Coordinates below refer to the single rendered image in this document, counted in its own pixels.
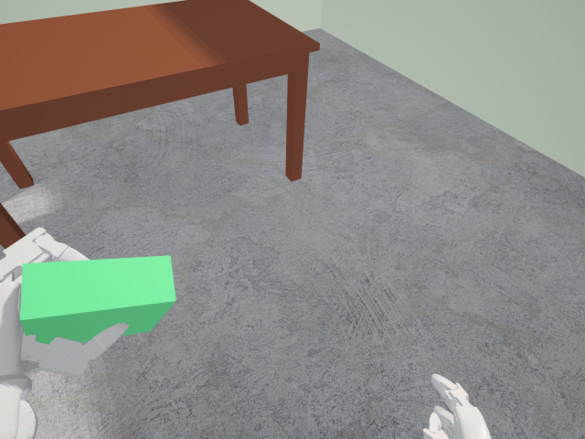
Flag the sponge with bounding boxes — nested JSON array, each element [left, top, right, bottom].
[[20, 255, 176, 345]]

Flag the right robot hand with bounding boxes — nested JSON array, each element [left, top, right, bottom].
[[423, 374, 492, 439]]

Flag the table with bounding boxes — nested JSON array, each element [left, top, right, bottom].
[[0, 0, 320, 249]]

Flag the left robot hand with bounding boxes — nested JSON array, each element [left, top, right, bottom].
[[0, 228, 130, 378]]

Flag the left robot forearm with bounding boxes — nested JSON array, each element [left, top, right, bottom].
[[0, 373, 37, 439]]

